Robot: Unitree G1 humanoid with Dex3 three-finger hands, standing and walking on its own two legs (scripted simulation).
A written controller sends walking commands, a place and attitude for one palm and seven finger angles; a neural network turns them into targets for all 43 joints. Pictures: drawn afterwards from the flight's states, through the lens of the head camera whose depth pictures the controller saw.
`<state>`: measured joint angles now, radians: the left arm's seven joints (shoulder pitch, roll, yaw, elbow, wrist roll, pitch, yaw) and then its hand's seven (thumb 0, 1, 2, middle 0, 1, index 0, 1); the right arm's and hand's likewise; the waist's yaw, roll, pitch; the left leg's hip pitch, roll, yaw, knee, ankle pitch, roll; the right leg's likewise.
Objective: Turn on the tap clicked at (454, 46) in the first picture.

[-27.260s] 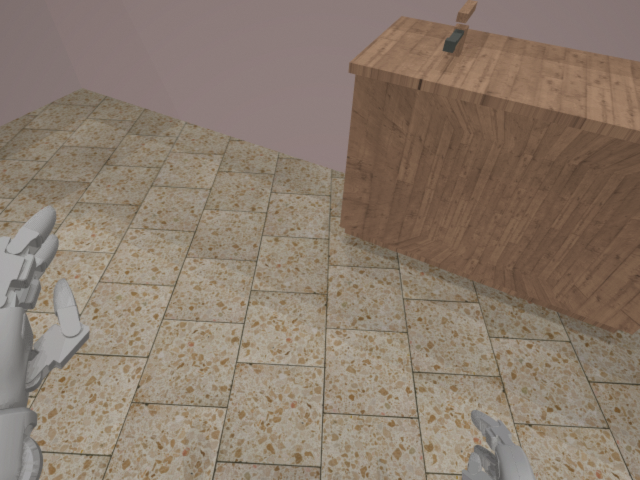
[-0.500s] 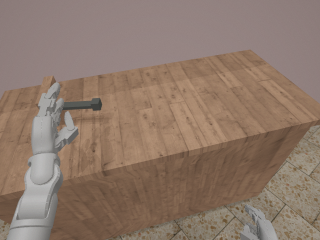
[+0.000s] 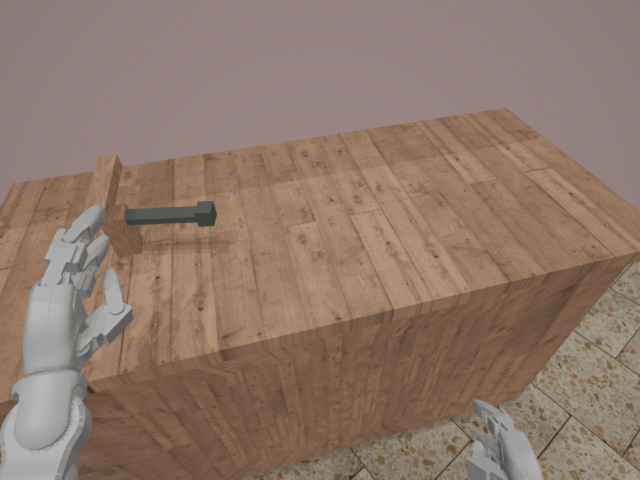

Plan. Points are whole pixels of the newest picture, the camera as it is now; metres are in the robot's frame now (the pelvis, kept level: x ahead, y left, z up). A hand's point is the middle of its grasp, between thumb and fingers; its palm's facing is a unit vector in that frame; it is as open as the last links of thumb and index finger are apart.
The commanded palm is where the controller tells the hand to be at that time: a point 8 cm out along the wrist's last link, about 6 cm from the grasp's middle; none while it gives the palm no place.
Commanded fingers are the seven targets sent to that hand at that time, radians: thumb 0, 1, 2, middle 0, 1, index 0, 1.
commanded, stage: draw the hand back beside the body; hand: left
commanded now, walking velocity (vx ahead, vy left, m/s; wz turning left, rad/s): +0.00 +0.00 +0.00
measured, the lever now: (205, 213) +0.45 +0.24 +0.08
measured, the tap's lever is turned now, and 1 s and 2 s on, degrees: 78 78 78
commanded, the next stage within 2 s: step back with the hand held close in 0.46 s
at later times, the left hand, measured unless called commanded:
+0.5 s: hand (110, 328) +0.21 +0.24 +0.15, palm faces +0.40 -0.85 -0.33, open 7.5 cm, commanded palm +0.16 +0.28 +0.16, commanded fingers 0.00 0.90 0.90 -0.20 -0.30 -0.20 -0.30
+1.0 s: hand (116, 346) +0.20 +0.23 +0.14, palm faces +0.28 -0.84 -0.46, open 7.4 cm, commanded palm +0.14 +0.28 +0.17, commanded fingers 0.00 0.90 0.90 -0.20 -0.30 -0.20 -0.30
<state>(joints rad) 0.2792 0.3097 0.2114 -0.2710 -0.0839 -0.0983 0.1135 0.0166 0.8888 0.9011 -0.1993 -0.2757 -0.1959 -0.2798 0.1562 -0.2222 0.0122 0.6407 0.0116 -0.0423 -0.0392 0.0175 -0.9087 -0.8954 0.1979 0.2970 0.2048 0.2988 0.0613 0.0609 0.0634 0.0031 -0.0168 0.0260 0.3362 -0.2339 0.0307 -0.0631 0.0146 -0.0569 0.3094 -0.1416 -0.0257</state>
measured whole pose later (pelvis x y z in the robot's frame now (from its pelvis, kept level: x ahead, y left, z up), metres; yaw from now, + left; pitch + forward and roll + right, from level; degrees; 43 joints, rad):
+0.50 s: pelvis +0.01 +0.00 +0.00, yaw +0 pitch -5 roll -1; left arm 0.40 0.32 0.25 -0.37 -0.08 -0.10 0.12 0.02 0.89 0.90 -0.21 -0.30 -0.20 -0.30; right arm 0.16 -0.21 0.01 0.63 0.01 -0.07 -0.04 0.02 -0.91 -0.90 0.20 0.30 0.21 0.30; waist 0.07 0.06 0.05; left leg -0.02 -0.01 0.02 0.37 -0.26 0.03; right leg -0.08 0.02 -0.06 0.34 -0.17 -0.03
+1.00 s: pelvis -0.03 +0.01 -0.01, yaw -2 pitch +0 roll +0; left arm 0.53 0.39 0.32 -0.49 -0.05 -0.15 0.13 0.02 0.88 0.90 -0.21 -0.30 -0.21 -0.30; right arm 0.18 -0.23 -0.02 0.53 0.02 0.02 -0.07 0.02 -0.91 -0.90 0.20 0.30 0.20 0.30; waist 0.00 0.02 0.06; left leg -0.23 -0.02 0.08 0.48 -0.25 0.04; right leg -0.32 0.01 -0.01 0.46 -0.15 -0.01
